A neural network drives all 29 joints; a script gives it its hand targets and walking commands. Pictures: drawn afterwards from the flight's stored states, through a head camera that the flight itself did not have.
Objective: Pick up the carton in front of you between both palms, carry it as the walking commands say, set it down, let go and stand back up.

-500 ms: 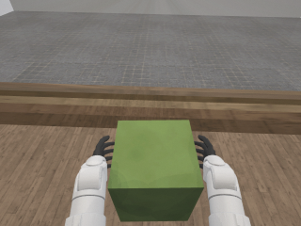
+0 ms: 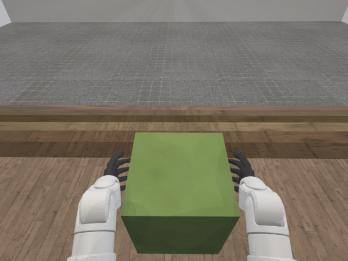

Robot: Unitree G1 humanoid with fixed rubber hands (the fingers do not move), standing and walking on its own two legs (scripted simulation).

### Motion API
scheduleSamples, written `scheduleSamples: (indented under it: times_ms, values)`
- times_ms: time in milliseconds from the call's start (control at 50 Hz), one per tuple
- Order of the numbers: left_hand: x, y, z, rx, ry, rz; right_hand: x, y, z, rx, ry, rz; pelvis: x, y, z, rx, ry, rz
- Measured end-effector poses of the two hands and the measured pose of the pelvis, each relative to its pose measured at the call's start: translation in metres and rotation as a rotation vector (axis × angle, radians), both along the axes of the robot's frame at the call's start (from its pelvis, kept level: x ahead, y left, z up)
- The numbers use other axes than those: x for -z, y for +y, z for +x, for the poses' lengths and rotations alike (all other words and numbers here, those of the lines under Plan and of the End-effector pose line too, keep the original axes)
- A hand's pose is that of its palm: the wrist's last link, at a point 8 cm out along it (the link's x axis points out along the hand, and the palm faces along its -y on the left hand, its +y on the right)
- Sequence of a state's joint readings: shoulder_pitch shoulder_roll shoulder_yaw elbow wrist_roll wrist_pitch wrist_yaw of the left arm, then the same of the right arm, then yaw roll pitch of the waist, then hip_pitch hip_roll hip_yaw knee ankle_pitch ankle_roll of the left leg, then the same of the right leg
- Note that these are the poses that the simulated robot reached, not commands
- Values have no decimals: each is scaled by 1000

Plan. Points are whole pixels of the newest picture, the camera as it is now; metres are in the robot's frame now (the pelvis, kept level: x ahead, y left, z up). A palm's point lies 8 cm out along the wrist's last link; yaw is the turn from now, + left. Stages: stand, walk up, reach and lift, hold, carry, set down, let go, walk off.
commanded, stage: carry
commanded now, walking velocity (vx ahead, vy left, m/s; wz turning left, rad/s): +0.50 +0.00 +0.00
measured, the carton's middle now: (178, 195) +0.30 +0.00 +0.01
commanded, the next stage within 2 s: none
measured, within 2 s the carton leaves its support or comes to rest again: neither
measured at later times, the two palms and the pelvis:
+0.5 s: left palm (136, 118) +0.51 +0.12 +0.10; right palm (234, 114) +0.52 -0.17 +0.10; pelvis +0.25 -0.04 +0.01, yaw +2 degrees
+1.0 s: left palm (144, 73) +0.86 +0.14 +0.08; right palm (214, 73) +0.83 -0.16 +0.09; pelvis +0.58 +0.01 +0.02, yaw -3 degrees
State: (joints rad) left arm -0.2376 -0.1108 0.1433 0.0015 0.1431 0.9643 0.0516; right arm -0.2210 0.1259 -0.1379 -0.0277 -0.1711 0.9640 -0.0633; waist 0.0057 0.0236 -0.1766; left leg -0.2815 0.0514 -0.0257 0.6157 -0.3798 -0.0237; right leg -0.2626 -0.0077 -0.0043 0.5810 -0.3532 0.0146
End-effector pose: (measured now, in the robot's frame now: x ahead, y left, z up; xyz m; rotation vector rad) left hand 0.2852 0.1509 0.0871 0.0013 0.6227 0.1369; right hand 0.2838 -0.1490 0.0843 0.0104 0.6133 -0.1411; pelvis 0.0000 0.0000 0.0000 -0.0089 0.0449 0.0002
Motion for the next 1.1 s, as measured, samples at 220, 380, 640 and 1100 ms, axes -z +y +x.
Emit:
scheduleSamples:
  times_ms: [220,380,640,1100]
  values:
    - [-2,-5,78,-32,93,-44,-2,-5,77,38,92,49,-6,-2,94,35,62,9]
    - [-6,-36,166,-9,62,-33,-6,-35,160,61,61,60,2,-27,179,-24,40,-12]
    - [-14,-14,317,-91,81,-37,-12,-14,335,-23,83,52,-10,-24,342,-7,44,43]
    - [-16,-13,648,25,49,-57,-26,-13,635,86,47,26,-16,3,643,32,21,-14]
